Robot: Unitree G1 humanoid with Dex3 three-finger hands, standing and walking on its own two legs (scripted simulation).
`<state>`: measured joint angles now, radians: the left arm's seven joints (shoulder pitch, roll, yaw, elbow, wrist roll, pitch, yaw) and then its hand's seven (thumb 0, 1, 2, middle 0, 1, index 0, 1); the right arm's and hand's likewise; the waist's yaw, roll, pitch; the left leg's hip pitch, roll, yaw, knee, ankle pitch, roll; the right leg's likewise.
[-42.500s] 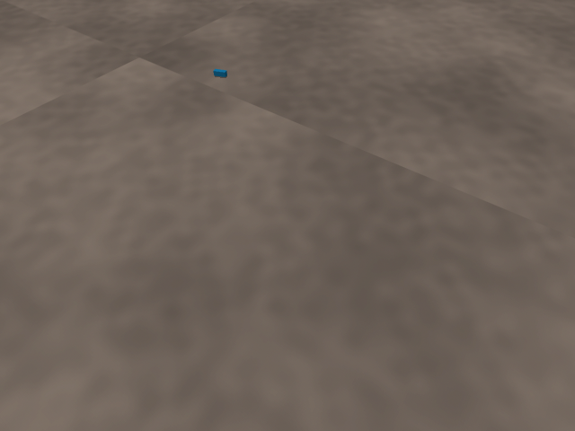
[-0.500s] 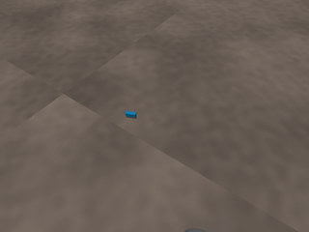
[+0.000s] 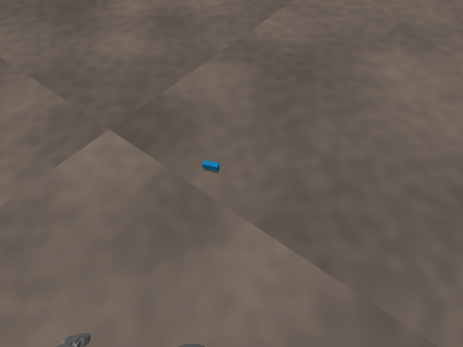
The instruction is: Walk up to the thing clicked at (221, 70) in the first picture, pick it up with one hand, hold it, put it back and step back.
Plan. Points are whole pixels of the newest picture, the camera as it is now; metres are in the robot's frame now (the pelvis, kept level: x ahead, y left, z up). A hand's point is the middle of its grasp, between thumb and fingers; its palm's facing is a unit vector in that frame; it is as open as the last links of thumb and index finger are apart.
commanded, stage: step back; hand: left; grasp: from above
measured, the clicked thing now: (210, 165) +1.04 +0.19 -0.74
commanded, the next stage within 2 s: stand in 0.06 s
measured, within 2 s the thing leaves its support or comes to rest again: neither
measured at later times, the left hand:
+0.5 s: hand out of the picture +0.09 +0.26 -0.13, palm faces -0.02 -0.94 -0.33, open 7.4 cm
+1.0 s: hand out of the picture +0.05 +0.25 -0.14, palm faces -0.04 -0.94 -0.34, open 7.4 cm
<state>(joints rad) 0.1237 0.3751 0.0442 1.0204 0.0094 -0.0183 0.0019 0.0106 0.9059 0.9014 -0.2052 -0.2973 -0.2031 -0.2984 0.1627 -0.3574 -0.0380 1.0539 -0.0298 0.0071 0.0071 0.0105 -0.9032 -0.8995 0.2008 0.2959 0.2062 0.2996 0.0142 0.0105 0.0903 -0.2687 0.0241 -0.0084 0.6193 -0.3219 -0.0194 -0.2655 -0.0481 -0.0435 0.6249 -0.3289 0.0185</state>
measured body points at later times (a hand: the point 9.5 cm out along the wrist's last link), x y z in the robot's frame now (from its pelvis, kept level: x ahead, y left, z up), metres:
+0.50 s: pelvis +0.00 +0.01 +0.02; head +0.00 +0.01 +0.47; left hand +0.09 +0.31 -0.11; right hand +0.11 -0.29 -0.10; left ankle +0.01 +0.14 -0.73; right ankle +0.00 -0.13 -0.73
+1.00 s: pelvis -0.01 +0.00 +0.02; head +0.00 -0.01 +0.47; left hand +0.05 +0.30 -0.11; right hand +0.04 -0.30 -0.12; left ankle +0.01 +0.14 -0.73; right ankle +0.00 -0.13 -0.73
